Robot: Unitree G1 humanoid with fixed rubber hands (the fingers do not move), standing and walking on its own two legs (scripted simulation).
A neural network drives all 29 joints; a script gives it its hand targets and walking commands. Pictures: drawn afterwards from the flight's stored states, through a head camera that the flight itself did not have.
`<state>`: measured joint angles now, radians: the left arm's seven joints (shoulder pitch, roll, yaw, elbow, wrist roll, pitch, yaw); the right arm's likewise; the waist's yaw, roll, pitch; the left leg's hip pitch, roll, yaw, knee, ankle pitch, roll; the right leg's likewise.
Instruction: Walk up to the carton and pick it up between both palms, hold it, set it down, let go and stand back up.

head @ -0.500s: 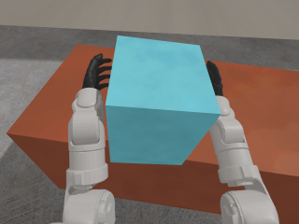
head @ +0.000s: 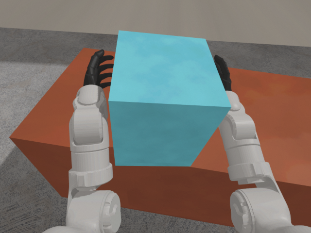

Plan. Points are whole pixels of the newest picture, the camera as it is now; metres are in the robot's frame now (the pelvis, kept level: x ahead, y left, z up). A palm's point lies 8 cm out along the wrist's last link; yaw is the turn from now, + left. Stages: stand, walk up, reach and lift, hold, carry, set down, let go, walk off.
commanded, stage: hold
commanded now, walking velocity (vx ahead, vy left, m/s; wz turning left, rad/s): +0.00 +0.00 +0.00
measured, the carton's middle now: (158, 105) +0.36 -0.01 +0.15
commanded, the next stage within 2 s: none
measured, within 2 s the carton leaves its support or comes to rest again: neither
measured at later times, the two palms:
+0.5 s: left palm (87, 85) +0.35 +0.14 +0.22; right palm (219, 84) +0.36 -0.15 +0.21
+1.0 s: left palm (87, 84) +0.35 +0.14 +0.22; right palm (220, 82) +0.37 -0.15 +0.22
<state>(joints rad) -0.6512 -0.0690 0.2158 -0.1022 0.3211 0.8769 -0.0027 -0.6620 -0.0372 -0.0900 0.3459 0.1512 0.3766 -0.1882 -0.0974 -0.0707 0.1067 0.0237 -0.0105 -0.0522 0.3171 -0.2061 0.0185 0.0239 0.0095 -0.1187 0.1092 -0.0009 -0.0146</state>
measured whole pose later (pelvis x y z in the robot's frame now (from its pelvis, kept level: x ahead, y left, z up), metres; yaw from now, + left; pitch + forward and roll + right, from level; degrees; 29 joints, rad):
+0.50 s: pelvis +0.00 +0.00 +0.00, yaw +0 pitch -8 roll -2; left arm -0.65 -0.07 0.23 -0.18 0.33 0.95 -0.02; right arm -0.69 -0.05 -0.06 0.30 0.20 0.44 -0.21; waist -0.09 -0.07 0.10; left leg 0.04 -0.01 -0.06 0.31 -0.20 0.01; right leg 0.04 0.01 -0.12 0.11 0.00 -0.02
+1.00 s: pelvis +0.00 -0.01 +0.00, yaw +0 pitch -8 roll -1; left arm -0.67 -0.07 0.26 -0.16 0.32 0.95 -0.04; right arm -0.70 -0.05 -0.07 0.31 0.20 0.46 -0.23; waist -0.08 -0.06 0.09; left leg 0.04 -0.01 -0.06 0.30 -0.20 0.01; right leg 0.03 0.01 -0.13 0.12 -0.01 -0.02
